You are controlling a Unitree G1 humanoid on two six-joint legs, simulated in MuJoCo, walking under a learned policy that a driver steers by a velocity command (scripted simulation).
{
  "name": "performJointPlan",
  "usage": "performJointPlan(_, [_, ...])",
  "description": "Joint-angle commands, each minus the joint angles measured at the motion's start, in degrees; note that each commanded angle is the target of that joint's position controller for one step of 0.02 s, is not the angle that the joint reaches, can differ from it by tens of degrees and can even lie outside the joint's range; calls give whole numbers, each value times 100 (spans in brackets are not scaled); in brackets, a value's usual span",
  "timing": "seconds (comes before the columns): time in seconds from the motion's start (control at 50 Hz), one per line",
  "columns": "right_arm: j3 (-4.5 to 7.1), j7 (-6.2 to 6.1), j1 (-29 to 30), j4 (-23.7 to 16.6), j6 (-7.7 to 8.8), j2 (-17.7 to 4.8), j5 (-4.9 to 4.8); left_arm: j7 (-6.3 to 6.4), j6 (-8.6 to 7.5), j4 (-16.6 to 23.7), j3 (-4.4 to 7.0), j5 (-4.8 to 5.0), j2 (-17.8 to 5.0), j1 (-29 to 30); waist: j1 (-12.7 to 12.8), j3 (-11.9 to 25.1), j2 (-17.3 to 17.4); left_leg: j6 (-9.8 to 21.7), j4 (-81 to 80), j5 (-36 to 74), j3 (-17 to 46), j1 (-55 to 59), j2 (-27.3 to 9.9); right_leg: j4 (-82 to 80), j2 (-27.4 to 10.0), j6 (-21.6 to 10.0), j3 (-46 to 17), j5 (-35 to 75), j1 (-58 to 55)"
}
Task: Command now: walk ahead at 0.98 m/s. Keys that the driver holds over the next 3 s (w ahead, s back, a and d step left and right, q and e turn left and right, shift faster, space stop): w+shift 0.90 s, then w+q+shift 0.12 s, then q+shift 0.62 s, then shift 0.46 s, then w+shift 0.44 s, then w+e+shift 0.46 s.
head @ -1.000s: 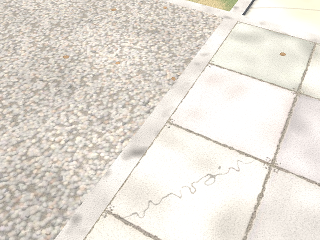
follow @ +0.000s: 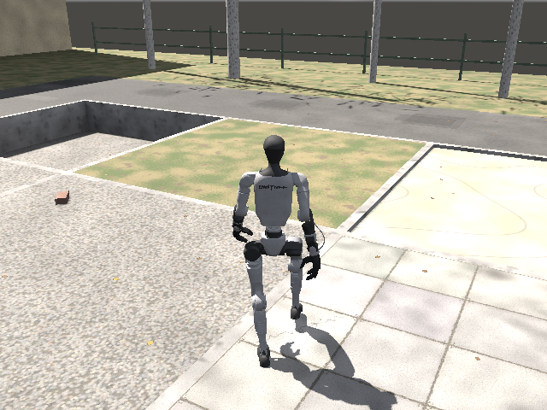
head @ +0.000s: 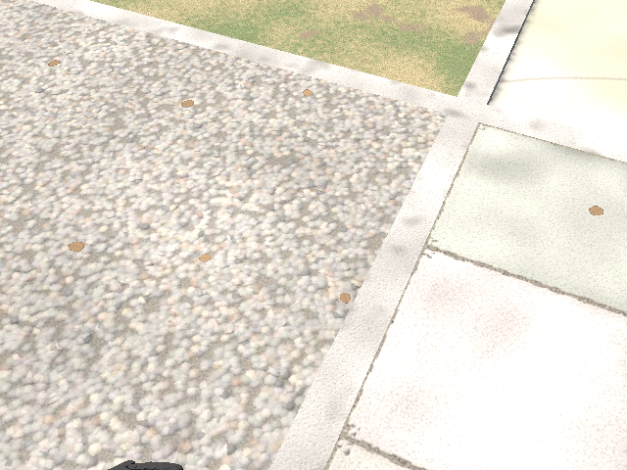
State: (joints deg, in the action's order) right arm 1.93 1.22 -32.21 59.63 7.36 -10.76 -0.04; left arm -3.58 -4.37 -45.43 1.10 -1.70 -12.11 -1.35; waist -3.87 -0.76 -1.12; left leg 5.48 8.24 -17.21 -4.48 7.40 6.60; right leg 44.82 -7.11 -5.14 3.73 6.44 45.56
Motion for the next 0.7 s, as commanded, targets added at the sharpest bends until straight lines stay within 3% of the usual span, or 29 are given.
performJointPlan(0.02, [67, -76, 82, -314, 151, -804, -35, -8, -55, 447, -52, 80, -190, 721, 194, -921, 222, 296, -941, 3984, 374, -1112, -1436, -1027, 412, -147, 430, 566, -1261])
performJointPlan(0.06, [74, -132, 6, -281, 101, -1023, 34, 63, -64, 456, 3, 59, -393, 649, 298, -539, 463, 181, -253, 6217, 237, -99, -1562, -1309, 833, -286, 607, 46, -1534])
performJointPlan(0.08, [98, -190, -1, -251, 42, -1163, 103, 110, -60, 407, 51, 57, -525, 366, 487, -236, 672, 135, 359, 7260, 226, 265, -1666, -1319, 1052, -347, 623, -416, -1842])
performJointPlan(0.1, [136, -253, 52, -220, -44, -1305, 189, 174, -61, 239, 129, 63, -715, -345, 863, 182, 834, 115, 1348, 7817, 233, 410, -1769, -1341, 1191, -439, 503, -825, -2509])
performJointPlan(0.12, [178, -301, 236, -241, -137, -1423, 260, 261, -54, -99, 238, 71, -928, -1444, 1359, 738, 913, 145, 2700, 7736, 192, 270, -1809, -1448, 1230, -545, 390, -1190, -3532])
performJointPlan(0.14, [189, -303, 513, -320, -173, -1377, 270, 363, -34, -412, 365, -11, -1172, -2536, 1871, 1187, 809, 187, 4356, 6557, 116, -672, -1624, -1482, 828, -698, 35, -1634, -4904])
performJointPlan(0.16, [39, -191, 365, -553, -124, -607, 175, 444, -14, -498, 506, -176, -1644, -3074, 1612, 1735, -345, 186, 6673, 2472, 126, -2621, -902, -1320, -678, -1017, -1893, -3246, -6430])
performJointPlan(0.18, [-1, -80, -150, -683, -3, -392, -167, 318, -13, -522, 541, -167, -1591, -2810, 1037, 2283, -1464, 121, 8099, -847, 901, -4446, -96, -2575, -1581, -1652, -5108, -4129, -7311])
performJointPlan(0.2, [56, -151, 673, -854, 17, -801, -106, 244, -46, -518, 499, -67, -1176, -2225, 983, 1290, -546, 300, 7909, -168, 1047, -5043, -642, -2956, -1210, -1364, -4439, -4090, -6593])
performJointPlan(0.22, [58, -135, 1190, -988, 33, -817, -65, 213, -108, -562, 417, -26, -804, -1952, 884, 629, 33, 308, 7547, 253, 972, -4996, -841, -3098, -1061, -1237, -3558, -3412, -5635])
performJointPlan(0.24, [27, -102, 1349, -1017, 2, -676, 8, 205, -153, -626, 355, -74, -548, -1782, 638, 238, 451, 292, 7183, 351, 989, -4748, -1036, -3258, -836, -1064, -2982, -2922, -4836])
performJointPlan(0.26, [0, -41, 1357, -1068, -85, -537, 137, 234, -192, -711, 283, -63, -380, -1773, 393, 26, 453, 236, 6950, 367, 1020, -4494, -1160, -3375, -570, -882, -2510, -2687, -4203])
performJointPlan(0.28, [-47, 44, 1239, -1085, -182, -366, 221, 266, -232, -819, 240, -23, -320, -1823, 198, -72, 208, 134, 6710, 349, 992, -4318, -1272, -3551, -454, -816, -2232, -2718, -3776])
performJointPlan(0.3, [-69, 95, 1368, -1152, -246, -307, 258, 277, -286, -900, 228, 42, -322, -1923, 139, -264, 118, 43, 6537, 336, 928, -4418, -1379, -3710, -347, -787, -2024, -2590, -3563])
performJointPlan(0.32, [-86, 135, 1635, -1279, -288, -300, 288, 275, -335, -959, 235, 107, -415, -2018, 119, -468, 68, -48, 6328, 437, 813, -4661, -1480, -3878, -290, -778, -1791, -2406, -3402])
performJointPlan(0.38, [-142, 189, 2814, -1767, -283, -452, 283, 217, -415, -970, 236, 137, -581, -2262, 306, -888, 88, -183, 4905, 1481, 302, -4889, -1530, -4248, 105, -707, -969, -954, -3104])
performJointPlan(0.4, [-176, 214, 3079, -1854, -254, -434, 257, 200, -439, -970, 218, 172, -544, -2321, 366, -922, 137, -179, 4225, 1978, 126, -4558, -1439, -4259, 291, -593, -683, -359, -2984])
performJointPlan(0.44, [-253, 275, 3525, -1997, -210, -356, 164, 223, -500, -1029, 235, 249, -727, -2587, 524, -916, 61, -69, 3168, 2806, -183, -3723, -1203, -4622, 198, -478, -533, 497, -2959])
performJointPlan(0.48, [-245, 243, 3737, -2056, -212, -486, 106, 255, -499, -1119, 243, 239, -919, -2804, 600, -876, -52, 58, 2599, 3069, -265, -3670, -1030, -4656, 21, -409, -401, 1542, -3888])
performJointPlan(0.5, [-213, 211, 3741, -2060, -211, -614, 127, 278, -474, -1137, 241, 212, -992, -2831, 566, -761, -111, 135, 2387, 2923, -317, -3664, -887, -4438, -34, -361, -290, 2378, -4454])
performJointPlan(0.54, [-114, 124, 3402, -1989, -213, -862, 178, 357, -377, -1166, 261, 103, -1212, -2907, 336, -215, -456, 257, 2314, 2120, -453, -3229, -438, -3451, -216, -259, -209, 4481, -5328])
performJointPlan(0.56, [-27, 57, 2696, -1819, -216, -1054, 173, 420, -291, -1185, 288, 13, -1341, -2849, -55, 225, -627, 350, 2326, 1684, -321, -2540, -292, -2486, -323, -229, -210, 5036, -5465])
performJointPlan(0.58, [85, -35, 1545, -1452, -233, -1254, 165, 482, -192, -1167, 325, -49, -1454, -2663, -601, 794, -677, 441, 2292, 1295, -237, -1469, -225, -1110, -349, -210, -159, 5002, -5286])
performJointPlan(0.6, [218, -144, 411, -1121, -266, -1517, 224, 505, -148, -1098, 323, -84, -1382, -2431, -1122, 1243, -591, 575, 2378, 763, 142, -191, -650, 591, -145, -204, -107, 3859, -4393])
performJointPlan(0.62, [362, -223, -88, -1022, -278, -2024, 369, 415, -186, -884, 164, -7, -569, -2682, -798, 1809, 720, 815, 2439, -579, 2011, 1191, -2130, 2971, 571, -184, -118, -417, -2634])
performJointPlan(0.64, [410, -98, 167, -1014, -283, -2026, 358, 322, -299, -764, 118, 355, -390, -3343, -210, 2552, 1882, 1454, 1085, -1328, 5283, 2105, -3045, 4420, 1316, -120, -915, -3322, -948])
performJointPlan(0.66, [382, -25, 821, -1052, -259, -1570, 257, 394, -304, -627, 163, 279, -768, -2517, -158, 1554, 839, 1202, 776, -1380, 4562, 1398, -2636, 4274, 744, -266, -998, -2626, -367])
performJointPlan(0.68, [297, 3, 1094, -1005, -196, -1163, 207, 379, -314, -493, 161, 228, -794, -1911, -111, 768, 212, 1081, 686, -662, 3575, 375, -2449, 3881, 546, -247, -887, -2170, -366])
performJointPlan(0.7, [240, 17, 1244, -932, -153, -910, 250, 345, -285, -449, 126, 148, -649, -1723, 113, 379, -174, 922, 549, -195, 2967, -407, -2203, 3497, 357, -234, -905, -2066, -600])
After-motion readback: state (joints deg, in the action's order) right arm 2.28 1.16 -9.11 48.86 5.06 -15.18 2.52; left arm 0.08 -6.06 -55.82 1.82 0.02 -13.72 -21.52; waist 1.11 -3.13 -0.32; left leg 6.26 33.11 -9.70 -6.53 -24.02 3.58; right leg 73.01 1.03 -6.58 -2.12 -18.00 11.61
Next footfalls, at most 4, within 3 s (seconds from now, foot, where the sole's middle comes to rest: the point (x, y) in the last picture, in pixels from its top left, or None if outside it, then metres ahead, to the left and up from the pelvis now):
0.14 right None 0.35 -0.08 -0.77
0.60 left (268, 337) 0.81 0.09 -0.77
1.06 right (323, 197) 1.27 -0.08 -0.77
1.46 left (238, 156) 1.46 0.17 -0.77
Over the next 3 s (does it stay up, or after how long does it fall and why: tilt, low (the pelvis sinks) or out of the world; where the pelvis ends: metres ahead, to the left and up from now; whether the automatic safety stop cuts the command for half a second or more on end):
stays up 1.84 0.29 0.00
